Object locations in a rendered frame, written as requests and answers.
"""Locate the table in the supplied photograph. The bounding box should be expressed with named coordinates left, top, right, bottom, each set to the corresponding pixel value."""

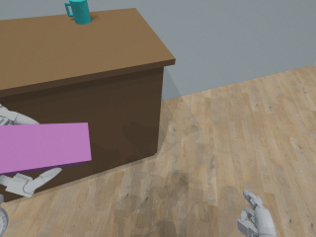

left=0, top=8, right=176, bottom=202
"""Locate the robot right hand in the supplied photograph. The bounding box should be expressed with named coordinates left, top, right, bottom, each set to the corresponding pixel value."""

left=237, top=190, right=277, bottom=237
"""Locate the sponge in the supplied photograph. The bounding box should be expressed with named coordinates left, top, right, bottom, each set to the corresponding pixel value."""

left=0, top=122, right=92, bottom=177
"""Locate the robot left hand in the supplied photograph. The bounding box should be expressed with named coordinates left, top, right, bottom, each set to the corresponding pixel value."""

left=0, top=104, right=62, bottom=198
